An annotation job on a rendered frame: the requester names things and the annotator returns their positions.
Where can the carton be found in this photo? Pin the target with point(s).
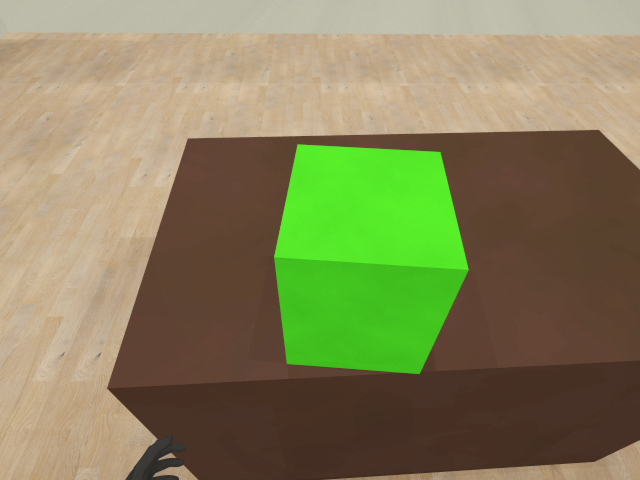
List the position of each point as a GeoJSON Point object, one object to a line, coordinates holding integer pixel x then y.
{"type": "Point", "coordinates": [369, 258]}

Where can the left robot hand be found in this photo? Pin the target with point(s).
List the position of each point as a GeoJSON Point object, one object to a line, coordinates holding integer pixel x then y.
{"type": "Point", "coordinates": [149, 464]}

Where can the pedestal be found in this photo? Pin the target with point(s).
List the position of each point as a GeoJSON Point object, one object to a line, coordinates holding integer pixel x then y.
{"type": "Point", "coordinates": [537, 362]}

